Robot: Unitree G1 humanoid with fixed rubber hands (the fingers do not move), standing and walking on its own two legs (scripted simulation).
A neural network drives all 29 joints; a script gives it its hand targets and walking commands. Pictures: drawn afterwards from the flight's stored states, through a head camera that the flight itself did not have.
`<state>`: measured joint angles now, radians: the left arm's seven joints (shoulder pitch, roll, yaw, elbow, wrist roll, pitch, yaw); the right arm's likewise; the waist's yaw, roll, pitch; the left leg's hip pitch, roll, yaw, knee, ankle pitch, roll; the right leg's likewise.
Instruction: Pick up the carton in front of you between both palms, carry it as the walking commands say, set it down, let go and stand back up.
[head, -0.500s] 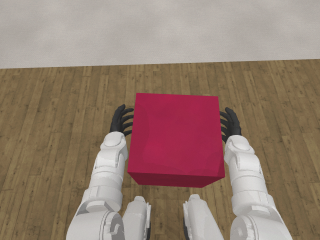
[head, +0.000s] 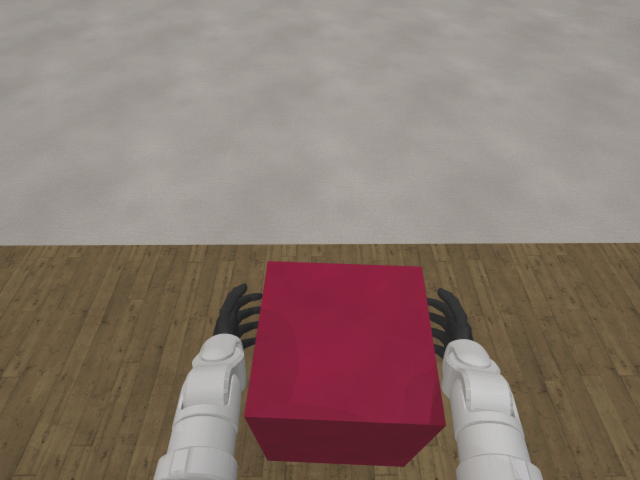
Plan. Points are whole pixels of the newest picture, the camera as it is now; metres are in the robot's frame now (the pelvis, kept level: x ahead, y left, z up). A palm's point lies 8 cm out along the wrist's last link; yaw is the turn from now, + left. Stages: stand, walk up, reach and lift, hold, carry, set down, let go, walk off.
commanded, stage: reach and lift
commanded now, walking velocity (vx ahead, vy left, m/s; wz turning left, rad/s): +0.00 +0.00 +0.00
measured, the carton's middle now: (339, 369) +0.29 -0.01 -0.07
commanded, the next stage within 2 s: hold in 1.12 s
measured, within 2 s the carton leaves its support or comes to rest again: neither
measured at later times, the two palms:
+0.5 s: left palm (218, 333) +0.29 +0.15 +0.04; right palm (465, 339) +0.29 -0.15 +0.04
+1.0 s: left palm (216, 325) +0.29 +0.15 +0.05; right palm (465, 330) +0.29 -0.15 +0.05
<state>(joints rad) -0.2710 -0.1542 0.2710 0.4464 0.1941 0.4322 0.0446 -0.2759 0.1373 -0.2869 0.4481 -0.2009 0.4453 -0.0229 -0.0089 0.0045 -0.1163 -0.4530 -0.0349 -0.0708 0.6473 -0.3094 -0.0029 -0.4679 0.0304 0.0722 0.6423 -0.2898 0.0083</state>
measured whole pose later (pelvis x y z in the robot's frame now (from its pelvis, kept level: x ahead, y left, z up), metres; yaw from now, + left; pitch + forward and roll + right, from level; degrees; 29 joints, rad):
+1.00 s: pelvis +0.00 +0.00 +0.02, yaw +0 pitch -6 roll +0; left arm -0.26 -0.15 0.24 0.28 0.27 0.67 -0.01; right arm -0.26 0.15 -0.24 0.28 -0.27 0.67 0.01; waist 0.00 0.00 0.03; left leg -0.06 -0.02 -0.07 0.38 -0.21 0.00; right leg -0.08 0.03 0.08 0.38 -0.19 0.00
